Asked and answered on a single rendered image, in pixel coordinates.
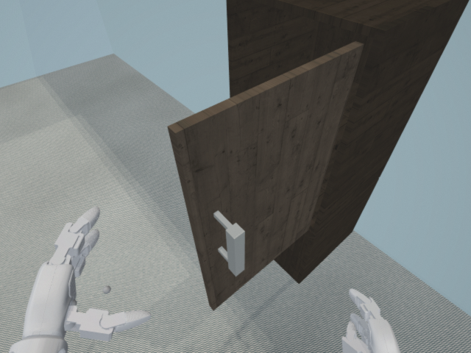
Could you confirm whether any cupboard door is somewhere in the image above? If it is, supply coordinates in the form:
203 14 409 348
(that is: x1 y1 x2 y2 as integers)
168 41 364 310

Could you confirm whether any robot right hand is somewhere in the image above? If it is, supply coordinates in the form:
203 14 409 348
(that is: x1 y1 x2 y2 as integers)
342 288 400 353

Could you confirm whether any robot left hand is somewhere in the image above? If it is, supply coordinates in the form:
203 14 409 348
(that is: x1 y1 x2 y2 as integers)
22 207 151 341

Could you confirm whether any handle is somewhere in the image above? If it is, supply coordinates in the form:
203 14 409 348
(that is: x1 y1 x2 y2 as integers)
213 211 245 277

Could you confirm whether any left robot forearm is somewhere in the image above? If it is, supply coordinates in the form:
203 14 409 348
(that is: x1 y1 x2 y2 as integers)
9 335 68 353

